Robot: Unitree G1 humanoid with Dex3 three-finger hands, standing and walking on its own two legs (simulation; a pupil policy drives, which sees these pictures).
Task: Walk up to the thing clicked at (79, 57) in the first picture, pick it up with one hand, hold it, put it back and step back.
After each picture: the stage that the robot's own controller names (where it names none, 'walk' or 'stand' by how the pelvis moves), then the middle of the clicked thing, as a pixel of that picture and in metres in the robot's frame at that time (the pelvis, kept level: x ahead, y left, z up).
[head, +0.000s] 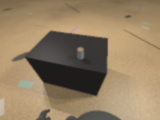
stand; (80, 53) +0.68 +0.11 -0.09
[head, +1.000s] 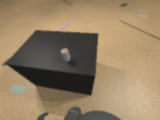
walk; (65, 55) +0.57 +0.26 -0.07
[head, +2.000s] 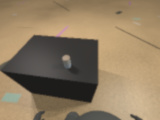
stand; (66, 62) +0.51 +0.23 -0.07
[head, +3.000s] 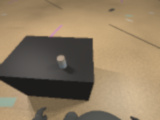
stand; (61, 62) +0.50 +0.26 -0.08
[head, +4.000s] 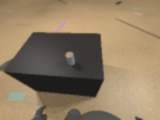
stand; (70, 58) +0.52 +0.20 -0.07
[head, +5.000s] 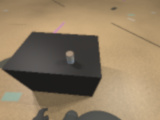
stand; (70, 57) +0.55 +0.19 -0.08
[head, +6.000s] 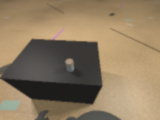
stand; (70, 65) +0.50 +0.19 -0.09
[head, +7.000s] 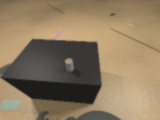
stand; (69, 65) +0.50 +0.20 -0.09
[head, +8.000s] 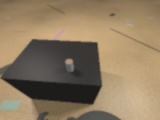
stand; (69, 65) +0.50 +0.19 -0.09
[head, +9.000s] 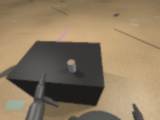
rise first; (71, 66) +0.49 +0.20 -0.09
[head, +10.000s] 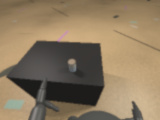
go down; (72, 65) +0.50 +0.19 -0.08
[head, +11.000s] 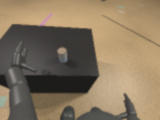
go down; (62, 55) +0.52 +0.18 -0.04
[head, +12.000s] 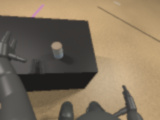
go down; (57, 50) +0.52 +0.19 -0.01
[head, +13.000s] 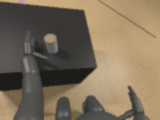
close in; (51, 44) +0.52 +0.20 +0.02
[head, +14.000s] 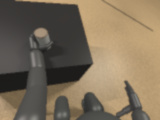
close; (43, 39) +0.55 +0.21 +0.04
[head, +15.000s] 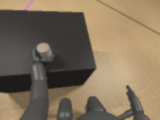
lift; (46, 53) +0.47 +0.23 +0.03
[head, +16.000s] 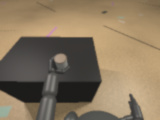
lift; (61, 64) +0.37 +0.18 +0.12
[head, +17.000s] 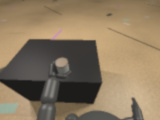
hold; (63, 68) +0.32 +0.17 +0.13
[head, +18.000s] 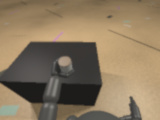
hold; (66, 67) +0.32 +0.15 +0.15
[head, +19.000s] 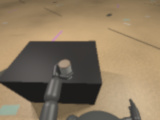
crouch; (65, 70) +0.33 +0.16 +0.10
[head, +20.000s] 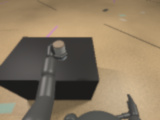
crouch; (60, 51) +0.44 +0.19 +0.14
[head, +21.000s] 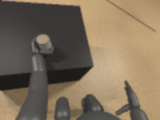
lower; (45, 45) +0.51 +0.21 +0.01
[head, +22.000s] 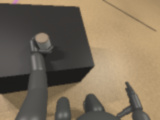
lower; (44, 44) +0.52 +0.21 +0.03
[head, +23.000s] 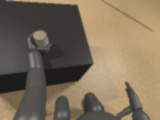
lower; (42, 42) +0.53 +0.21 +0.04
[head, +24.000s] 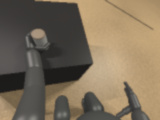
lower; (40, 40) +0.53 +0.22 +0.04
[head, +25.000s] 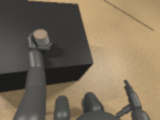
loosen; (43, 41) +0.53 +0.21 +0.04
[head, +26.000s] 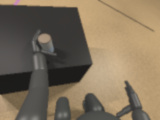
withdraw; (46, 44) +0.53 +0.19 +0.03
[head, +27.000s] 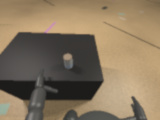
sink last; (68, 61) +0.48 +0.17 -0.02
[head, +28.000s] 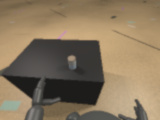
stand; (72, 62) +0.51 +0.18 -0.03
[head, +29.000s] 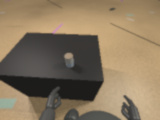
stand; (69, 60) +0.49 +0.18 -0.02
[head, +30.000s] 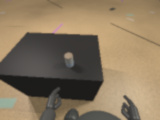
stand; (69, 60) +0.49 +0.19 -0.02
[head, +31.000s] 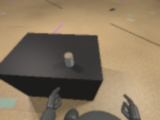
stand; (69, 60) +0.50 +0.19 -0.02
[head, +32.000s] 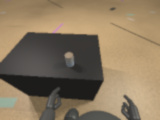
stand; (69, 59) +0.50 +0.18 -0.02
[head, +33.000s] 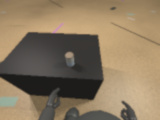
stand; (70, 59) +0.50 +0.18 -0.03
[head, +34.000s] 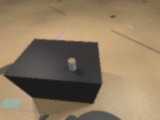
stand; (72, 64) +0.52 +0.18 -0.09
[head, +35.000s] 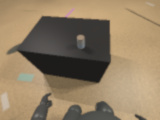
walk; (80, 42) +0.66 +0.11 -0.06
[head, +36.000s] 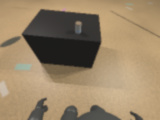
walk; (78, 27) +0.95 +0.16 -0.08
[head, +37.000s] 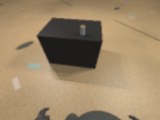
stand; (82, 30) +1.10 +0.15 -0.08
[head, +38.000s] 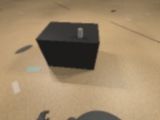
stand; (80, 33) +1.11 +0.16 -0.09
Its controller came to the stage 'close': yes
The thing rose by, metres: 0.21
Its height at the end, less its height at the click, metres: +0.00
